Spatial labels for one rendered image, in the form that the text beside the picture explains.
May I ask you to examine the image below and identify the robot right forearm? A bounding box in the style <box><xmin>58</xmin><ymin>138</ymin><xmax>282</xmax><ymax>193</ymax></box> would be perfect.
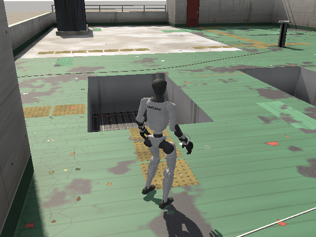
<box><xmin>174</xmin><ymin>124</ymin><xmax>189</xmax><ymax>145</ymax></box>

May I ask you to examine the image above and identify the right robot hand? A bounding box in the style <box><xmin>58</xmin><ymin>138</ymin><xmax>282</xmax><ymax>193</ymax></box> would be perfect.
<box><xmin>182</xmin><ymin>141</ymin><xmax>193</xmax><ymax>154</ymax></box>

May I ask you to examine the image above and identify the robot left upper arm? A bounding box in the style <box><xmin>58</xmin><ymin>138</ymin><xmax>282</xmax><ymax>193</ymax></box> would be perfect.
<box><xmin>136</xmin><ymin>98</ymin><xmax>150</xmax><ymax>123</ymax></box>

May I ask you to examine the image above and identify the robot torso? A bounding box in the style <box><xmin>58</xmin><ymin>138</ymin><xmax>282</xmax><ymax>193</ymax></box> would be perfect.
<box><xmin>147</xmin><ymin>96</ymin><xmax>169</xmax><ymax>149</ymax></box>

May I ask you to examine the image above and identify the left robot hand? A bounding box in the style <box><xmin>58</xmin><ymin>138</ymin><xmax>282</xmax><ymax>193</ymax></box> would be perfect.
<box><xmin>140</xmin><ymin>129</ymin><xmax>151</xmax><ymax>139</ymax></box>

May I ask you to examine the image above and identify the robot left forearm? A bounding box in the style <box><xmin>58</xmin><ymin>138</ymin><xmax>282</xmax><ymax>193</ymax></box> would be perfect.
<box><xmin>136</xmin><ymin>120</ymin><xmax>145</xmax><ymax>132</ymax></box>

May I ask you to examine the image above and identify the right robot foot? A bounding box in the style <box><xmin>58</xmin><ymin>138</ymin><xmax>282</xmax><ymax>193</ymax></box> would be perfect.
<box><xmin>159</xmin><ymin>197</ymin><xmax>174</xmax><ymax>209</ymax></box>

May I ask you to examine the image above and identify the robot right upper arm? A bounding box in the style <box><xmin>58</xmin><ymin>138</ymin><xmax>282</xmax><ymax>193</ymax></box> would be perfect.
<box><xmin>166</xmin><ymin>102</ymin><xmax>177</xmax><ymax>131</ymax></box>

